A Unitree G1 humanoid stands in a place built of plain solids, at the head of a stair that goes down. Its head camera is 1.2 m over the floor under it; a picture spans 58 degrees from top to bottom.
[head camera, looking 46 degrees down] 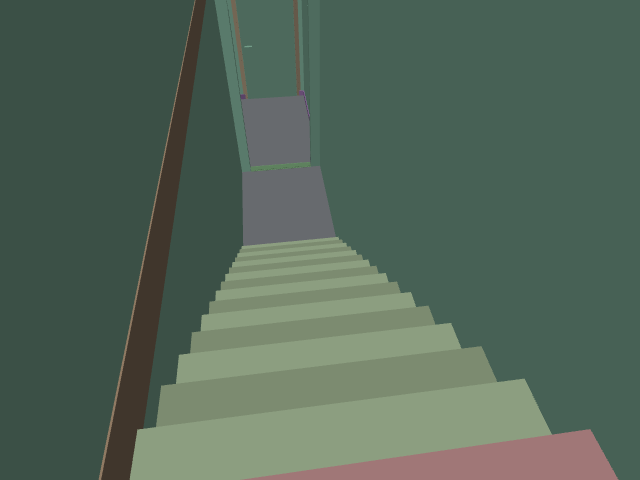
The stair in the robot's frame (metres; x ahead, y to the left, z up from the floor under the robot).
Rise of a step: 0.20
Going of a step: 0.24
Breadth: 1.39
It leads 8 degrees to the left of straight ahead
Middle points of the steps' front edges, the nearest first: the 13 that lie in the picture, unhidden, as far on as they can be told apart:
0.36 -0.09 0.00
0.60 -0.06 -0.20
0.85 -0.03 -0.39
1.09 0.00 -0.59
1.33 0.04 -0.79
1.57 0.07 -0.98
1.81 0.10 -1.18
2.05 0.13 -1.38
2.29 0.17 -1.57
2.54 0.20 -1.77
2.78 0.23 -1.97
3.02 0.26 -2.16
3.26 0.30 -2.36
